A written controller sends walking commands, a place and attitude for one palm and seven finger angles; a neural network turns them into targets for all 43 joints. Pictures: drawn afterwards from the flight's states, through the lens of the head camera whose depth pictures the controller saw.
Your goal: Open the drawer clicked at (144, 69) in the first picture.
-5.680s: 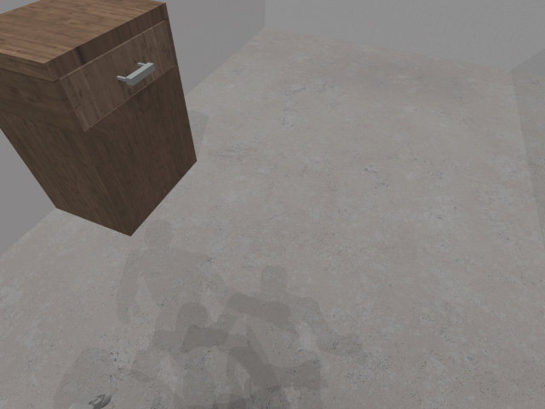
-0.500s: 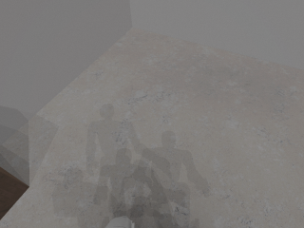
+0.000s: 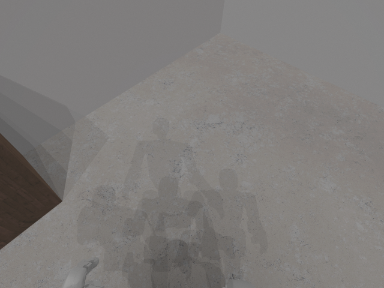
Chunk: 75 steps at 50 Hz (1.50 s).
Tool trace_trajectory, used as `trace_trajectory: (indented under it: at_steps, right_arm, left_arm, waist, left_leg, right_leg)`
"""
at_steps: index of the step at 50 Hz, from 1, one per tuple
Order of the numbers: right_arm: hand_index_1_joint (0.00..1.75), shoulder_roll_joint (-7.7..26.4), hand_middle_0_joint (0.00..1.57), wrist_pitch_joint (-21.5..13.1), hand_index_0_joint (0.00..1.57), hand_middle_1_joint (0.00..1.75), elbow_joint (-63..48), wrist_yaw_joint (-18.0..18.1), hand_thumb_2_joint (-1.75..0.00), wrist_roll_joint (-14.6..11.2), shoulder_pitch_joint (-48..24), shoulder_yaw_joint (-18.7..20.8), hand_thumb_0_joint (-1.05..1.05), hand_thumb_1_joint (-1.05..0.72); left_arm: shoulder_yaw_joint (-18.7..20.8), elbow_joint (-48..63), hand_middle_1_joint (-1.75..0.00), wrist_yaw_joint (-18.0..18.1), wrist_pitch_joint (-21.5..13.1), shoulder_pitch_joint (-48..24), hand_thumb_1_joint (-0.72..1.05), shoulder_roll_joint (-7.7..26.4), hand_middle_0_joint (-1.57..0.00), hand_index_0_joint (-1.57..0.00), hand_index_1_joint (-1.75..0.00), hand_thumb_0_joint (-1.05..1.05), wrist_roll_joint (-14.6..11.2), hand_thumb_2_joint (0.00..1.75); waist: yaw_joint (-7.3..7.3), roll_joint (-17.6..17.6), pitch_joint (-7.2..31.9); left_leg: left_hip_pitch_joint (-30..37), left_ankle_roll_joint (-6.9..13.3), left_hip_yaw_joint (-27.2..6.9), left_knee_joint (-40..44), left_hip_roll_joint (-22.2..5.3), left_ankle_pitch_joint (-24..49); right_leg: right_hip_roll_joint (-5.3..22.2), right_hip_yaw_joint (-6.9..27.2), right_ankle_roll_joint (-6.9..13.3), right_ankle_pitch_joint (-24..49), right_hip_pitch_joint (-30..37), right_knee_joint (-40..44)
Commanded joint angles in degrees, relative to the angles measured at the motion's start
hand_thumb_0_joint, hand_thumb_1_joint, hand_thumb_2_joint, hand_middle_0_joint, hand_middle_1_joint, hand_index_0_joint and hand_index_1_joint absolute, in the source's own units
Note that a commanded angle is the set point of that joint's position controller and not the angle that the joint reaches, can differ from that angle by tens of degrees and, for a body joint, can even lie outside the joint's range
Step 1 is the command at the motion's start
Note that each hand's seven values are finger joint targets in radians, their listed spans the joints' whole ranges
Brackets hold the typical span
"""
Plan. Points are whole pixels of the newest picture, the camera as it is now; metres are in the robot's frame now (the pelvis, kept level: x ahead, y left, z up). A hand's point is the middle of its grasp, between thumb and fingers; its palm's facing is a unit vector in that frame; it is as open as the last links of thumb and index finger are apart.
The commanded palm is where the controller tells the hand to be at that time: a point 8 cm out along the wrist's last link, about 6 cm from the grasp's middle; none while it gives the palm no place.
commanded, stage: turn to face it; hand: left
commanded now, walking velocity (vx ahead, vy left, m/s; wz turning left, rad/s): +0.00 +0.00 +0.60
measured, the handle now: out of the picture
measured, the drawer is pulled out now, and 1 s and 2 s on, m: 0.00 0.00 0.00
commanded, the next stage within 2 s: take the last steps up to it in 1.24 s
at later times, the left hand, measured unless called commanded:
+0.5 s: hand out of the picture -0.02 +0.18 -0.16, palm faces +0.32 -0.91 -0.27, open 7.4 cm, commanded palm none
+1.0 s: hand out of the picture -0.03 +0.23 -0.15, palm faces +0.56 -0.78 -0.28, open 7.4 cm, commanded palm none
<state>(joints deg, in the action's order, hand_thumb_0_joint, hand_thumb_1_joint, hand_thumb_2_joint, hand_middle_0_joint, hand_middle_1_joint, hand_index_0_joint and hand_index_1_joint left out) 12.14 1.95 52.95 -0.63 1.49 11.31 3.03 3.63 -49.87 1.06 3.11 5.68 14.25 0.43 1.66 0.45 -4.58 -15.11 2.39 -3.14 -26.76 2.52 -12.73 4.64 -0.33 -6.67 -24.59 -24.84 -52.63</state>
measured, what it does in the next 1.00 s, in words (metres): steps on the spot, turning left: right foot, then left foot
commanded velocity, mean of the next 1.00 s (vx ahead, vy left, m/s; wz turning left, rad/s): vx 0.00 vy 0.00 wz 0.57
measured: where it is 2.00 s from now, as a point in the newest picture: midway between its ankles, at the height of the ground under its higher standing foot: outside the picture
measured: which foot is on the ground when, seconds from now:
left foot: down 0.00-0.12, up 0.14-0.56, down 0.58-1.00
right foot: up 0.00-0.10, down 0.12-0.58, up 0.60-1.00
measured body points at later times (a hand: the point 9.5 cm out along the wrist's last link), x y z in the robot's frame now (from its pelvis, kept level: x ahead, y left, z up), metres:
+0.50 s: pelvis -0.01 -0.03 +0.00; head +0.04 -0.03 +0.44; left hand -0.04 +0.23 -0.14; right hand +0.15 -0.27 -0.15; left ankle -0.07 +0.10 -0.70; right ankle +0.00 -0.15 -0.74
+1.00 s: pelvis -0.01 -0.02 +0.00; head +0.02 +0.00 +0.44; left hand -0.06 +0.27 -0.13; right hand +0.19 -0.19 -0.15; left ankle -0.07 +0.09 -0.74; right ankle +0.06 -0.13 -0.71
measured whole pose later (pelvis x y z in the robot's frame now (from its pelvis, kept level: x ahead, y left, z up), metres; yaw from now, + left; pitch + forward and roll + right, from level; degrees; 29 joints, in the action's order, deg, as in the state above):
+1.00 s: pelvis -0.01 -0.02 +0.00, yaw +35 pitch +0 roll +0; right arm 13.1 2.6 52.2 -0.7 1.6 11.1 3.1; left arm 2.8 -49.5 1.1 2.7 7.0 14.0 0.2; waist 1.6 -0.6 -3.9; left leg -15.1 0.6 -6.6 -28.1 3.2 -13.0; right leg 3.0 -0.8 -5.5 -24.6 -21.2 -44.8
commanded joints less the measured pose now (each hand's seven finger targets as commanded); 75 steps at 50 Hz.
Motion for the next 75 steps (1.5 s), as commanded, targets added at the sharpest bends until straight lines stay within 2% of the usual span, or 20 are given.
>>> trace_trajectory:
  at_steps: [1,4,5,6,7,12,22,27,29,30,35,46,51,52,53,54,55,60,67,75]
  right_arm:
    - [0.3,13.01,0.2,-0.8,0.2,0.3,-3.74,0.95,-0.9,-0.08,0.48,3.87,0.0,-0.9]
    - [0.3,12.49,0.2,-0.58,0.2,0.3,-4.48,0.71,-0.9,-0.58,-1.95,4.14,0.0,-0.9]
    - [0.3,10.17,0.2,-0.66,0.2,0.3,-4.75,0.45,-0.9,-1.1,-1.06,3.84,0.0,-0.9]
    - [0.3,5.75,0.2,-0.64,0.2,0.3,-6.03,0.22,-0.9,-1.44,0.04,3.17,0.0,-0.9]
    - [0.3,8.49,0.2,-0.25,0.2,0.3,-6.32,0.4,-0.9,-0.75,-1.24,3.76,0.0,-0.9]
    - [0.3,7.47,0.2,1.58,0.2,0.3,-2.34,-1.15,-0.9,-0.23,1.95,3.73,0.0,-0.9]
    - [0.3,6.19,0.2,1.1,0.2,0.3,-4.97,-1.36,-0.9,-0.91,-7.15,1.98,0.0,-0.9]
    - [0.3,8.78,0.2,-0.49,0.2,0.3,-3.77,-1.11,-0.9,-0.8,0.0,2.28,0.0,-0.9]
    - [0.3,20.28,0.2,-1.22,0.2,0.3,-2.64,-0.27,-0.9,-0.79,7.7,5.05,0.0,-0.9]
    - [0.3,19.9,0.2,-0.75,0.2,0.3,-1.26,0.01,-0.9,-0.85,9.33,4.75,0.0,-0.9]
    - [0.3,13.33,0.2,-1.37,0.2,0.3,-4.23,1.19,-0.9,-0.49,-1.78,2.48,0.0,-0.9]
    - [0.3,13.28,0.2,-0.72,0.2,0.3,-4.19,0.85,-0.9,-0.12,0.87,3.32,0.0,-0.9]
    - [0.3,12.3,0.2,-0.45,0.2,0.3,-4.87,0.73,-0.9,-0.63,-1.79,3.35,0.0,-0.9]
    - [0.3,9.88,0.2,-0.59,0.2,0.3,-5.04,0.51,-0.9,-1.08,-1.24,3.05,0.0,-0.9]
    - [0.3,5.49,0.2,-0.67,0.2,0.3,-6.17,0.36,-0.9,-1.32,-0.26,2.34,0.0,-0.9]
    - [0.3,8.26,0.2,-0.18,0.2,0.3,-6.65,0.64,-0.9,-0.74,-1.52,3.06,0.0,-0.9]
    - [0.3,8.72,0.2,0.62,0.2,0.3,-4.89,0.48,-0.9,-0.41,-0.43,3.36,0.0,-0.9]
    - [0.3,6.79,0.2,1.66,0.2,0.3,-1.06,-0.59,-0.9,-0.19,2.07,2.91,0.0,-0.9]
    - [0.3,5.31,0.2,1.46,0.2,0.3,-0.85,-0.16,-0.9,-0.63,-3.39,1.7,0.0,-0.9]
    - [0.3,4.2,0.2,-0.94,0.2,0.3,-1.09,-1.1,-0.9,-0.72,-4.37,0.5,0.0,-0.9]
  left_arm:
    - [0.97,5.5,-0.3,0.4,-1.75,0.58,0.9,4.48,-0.2,-0.2,-0.3,0.0,-0.29,0.9]
    - [1.32,4.32,-0.3,0.64,-2.63,6.19,0.9,5.46,-0.2,-0.2,-0.3,0.0,-0.51,0.9]
    - [1.83,4.07,-0.3,0.92,-3.33,8.3,0.9,8.24,-0.2,-0.2,-0.3,0.0,-0.08,0.9]
    - [2.95,4.24,-0.3,1.46,-3.79,8.82,0.9,14.19,-0.2,-0.2,-0.3,0.0,1.0,0.9]
    - [2.49,4.78,-0.3,1.46,-3.33,8.66,0.9,14.3,-0.2,-0.2,-0.3,0.0,0.69,0.9]
    - [0.47,6.37,-0.3,1.03,-3.6,0.17,0.9,6.64,-0.2,-0.2,-0.3,0.0,0.47,0.9]
    - [1.95,2.61,-0.3,0.94,-3.02,9.61,0.9,10.84,-0.2,-0.2,-0.3,0.0,1.35,0.9]
    - [2.67,1.94,-0.3,0.45,-2.24,8.74,0.9,11.38,-0.2,-0.2,-0.3,0.0,0.52,0.9]
    - [0.86,5.92,-0.3,-0.09,-1.81,5.95,0.9,4.96,-0.2,-0.2,-0.3,0.0,-0.04,0.9]
    - [0.97,6.32,-0.3,0.27,-1.12,3.62,0.9,6.54,-0.2,-0.2,-0.3,0.0,0.43,0.9]
    - [1.49,2.8,-0.3,-0.27,-1.15,4.66,0.9,6.67,-0.2,-0.2,-0.3,0.0,0.28,0.9]
    - [0.85,5.15,-0.3,0.23,-1.52,0.83,0.9,5.48,-0.2,-0.2,-0.3,0.0,0.07,0.9]
    - [0.94,3.65,-0.3,0.65,-2.8,7.75,0.9,6.01,-0.2,-0.2,-0.3,0.0,-0.39,0.9]
    - [1.4,3.08,-0.3,0.9,-3.55,10.44,0.9,8.37,-0.2,-0.2,-0.3,0.0,0.06,0.9]
    - [2.47,2.96,-0.3,1.35,-4.03,11.23,0.9,13.88,-0.2,-0.2,-0.3,0.0,1.09,0.9]
    - [2.14,3.45,-0.3,1.28,-3.61,11.37,0.9,14.2,-0.2,-0.2,-0.3,0.0,0.71,0.9]
    - [1.78,3.95,-0.3,1.42,-3.69,7.89,0.9,11.06,-0.2,-0.2,-0.3,0.0,0.58,0.9]
    - [0.42,3.88,-0.3,0.93,-3.84,4.31,0.9,6.42,-0.2,-0.2,-0.3,0.0,0.45,0.9]
    - [0.96,-0.46,-0.3,1.13,-3.97,12.64,0.9,7.72,-0.2,-0.2,-0.3,0.0,1.12,0.9]
    - [2.16,-4.92,-0.3,0.29,-4.65,14.99,0.9,9.76,-0.2,-0.2,-0.3,0.0,1.63,0.9]
  waist:
    - [0.18,-9.91,8.16]
    - [-2.78,-8.13,10.35]
    - [-3.65,-1.69,11.76]
    - [-3.92,17.22,11.42]
    - [-4.1,13.92,10.09]
    - [0.74,10.61,1.81]
    - [-4.25,12.69,4.57]
    - [-0.43,7.13,10.14]
    - [4.05,-19.9,13.74]
    - [4.21,-12.95,13.65]
    - [-0.62,-10.1,6.02]
    - [0.79,-9.67,6.86]
    - [-2.81,-8.01,8.83]
    - [-3.97,-0.89,10.38]
    - [-4.0,17.18,10.02]
    - [-4.44,14.39,9.13]
    - [-2.56,10.56,6.91]
    - [-0.59,10.83,1.51]
    - [-4.12,10.51,3.34]
    - [-5.04,10.07,4.83]
  left_leg:
    - [6.45,7.61,-17.7,3.0,-14.02,29.56]
    - [0.16,3.86,-17.09,-1.63,-10.31,23.05]
    - [-7.29,0.42,-14.23,-6.88,-6.88,11.61]
    - [-19.31,-4.68,-2.6,-20.67,2.01,-15.01]
    - [-18.54,-4.92,-1.8,-32.57,0.71,-22.68]
    - [-18.18,-6.68,0.88,-45.51,-3.35,-7.55]
    - [-11.66,-6.98,7.51,-22.24,-4.67,-13.11]
    - [5.88,-4.67,8.94,2.0,-3.76,2.33]
    - [21.11,7.51,-20.81,5.42,-26.58,42.77]
    - [18.86,10.89,-16.87,3.57,-28.12,42.82]
    - [9.2,6.05,-7.75,4.94,-15.57,33.32]
    - [8.09,8.08,-16.73,5.1,-14.41,24.31]
    - [-0.78,4.09,-16.98,-1.48,-10.57,22.77]
    - [-6.84,0.7,-13.69,-7.19,-6.95,11.53]
    - [-18.0,-4.32,-2.33,-20.75,2.37,-15.23]
    - [-16.78,-4.46,-2.84,-31.4,1.03,-22.86]
    - [-15.31,-4.19,-5.01,-37.99,-0.31,-18.33]
    - [-15.63,-5.77,-0.46,-43.44,-2.38,-6.4]
    - [-13.07,-6.79,2.49,-30.06,-3.57,-11.93]
    - [-4.9,-3.77,6.94,-10.78,-4.39,-13.97]
  right_leg:
    - [-2.69,-0.22,1.12,-0.39,3.86,10.52]
    - [-2.94,-1.08,1.9,11.47,16.23,27.02]
    - [3.29,4.06,3.29,16.1,25.43,34.06]
    - [19.98,19.45,9.51,23.58,31.36,36.76]
    - [25.72,20.34,14.7,27.91,22.47,35.93]
    - [12.62,0.92,10.82,25.16,13.73,34.73]
    - [16.79,-3.99,13.53,36.07,21.21,29.8]
    - [15.29,-10.12,7.85,33.26,16.57,15.31]
    - [3.14,-8.77,0.48,-15.27,-9.38,-7.89]
    - [4.08,-3.2,1.63,-14.35,-8.79,-12.85]
    - [2.94,-0.85,0.81,0.28,-6.72,-14.18]
    - [-1.17,-0.01,0.94,-1.11,-0.88,4.19]
    - [-3.01,-1.1,2.25,11.53,16.64,26.28]
    - [2.98,4.08,3.41,16.21,24.81,33.74]
    - [19.24,20.01,9.53,25.33,29.55,36.21]
    - [24.43,21.25,14.87,30.53,21.27,35.56]
    - [20.52,16.84,15.25,23.34,15.8,36.91]
    - [11.13,3.18,11.44,18.35,12.44,36.71]
    - [13.72,2.66,14.1,30.65,19.68,34.26]
    - [17.17,5.95,14.66,5.91,18.86,37.77]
